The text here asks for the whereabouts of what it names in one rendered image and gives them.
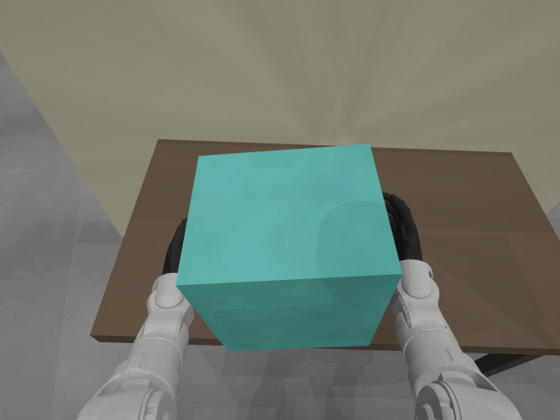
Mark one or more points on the left robot forearm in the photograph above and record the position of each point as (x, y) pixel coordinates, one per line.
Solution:
(158, 352)

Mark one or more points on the robot left upper arm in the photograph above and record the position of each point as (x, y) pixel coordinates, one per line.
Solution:
(140, 404)

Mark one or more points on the right robot forearm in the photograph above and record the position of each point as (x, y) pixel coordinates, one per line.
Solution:
(427, 342)

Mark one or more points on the robot right upper arm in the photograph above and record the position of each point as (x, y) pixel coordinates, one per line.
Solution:
(444, 400)

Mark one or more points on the carton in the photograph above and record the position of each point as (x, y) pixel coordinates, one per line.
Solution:
(289, 249)

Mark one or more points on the table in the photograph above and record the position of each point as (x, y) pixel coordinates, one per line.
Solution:
(493, 253)

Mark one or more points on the robot left hand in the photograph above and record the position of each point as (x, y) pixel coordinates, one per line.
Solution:
(171, 262)

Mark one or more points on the robot right hand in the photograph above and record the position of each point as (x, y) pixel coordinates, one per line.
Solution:
(403, 228)

